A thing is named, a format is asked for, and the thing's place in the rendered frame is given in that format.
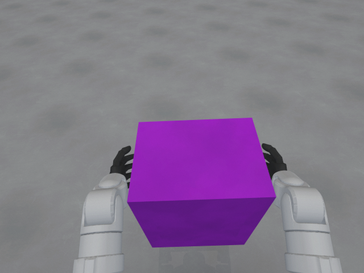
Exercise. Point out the robot left hand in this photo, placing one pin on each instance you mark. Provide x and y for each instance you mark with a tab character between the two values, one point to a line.
120	161

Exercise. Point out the robot right hand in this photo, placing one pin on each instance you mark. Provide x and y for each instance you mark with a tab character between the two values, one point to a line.
275	160

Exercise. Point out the carton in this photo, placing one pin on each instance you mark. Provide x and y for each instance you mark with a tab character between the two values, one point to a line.
199	182

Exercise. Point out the left robot forearm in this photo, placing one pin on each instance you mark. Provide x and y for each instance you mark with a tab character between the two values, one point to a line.
100	248

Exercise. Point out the right robot forearm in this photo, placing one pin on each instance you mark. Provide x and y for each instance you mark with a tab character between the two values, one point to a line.
305	222

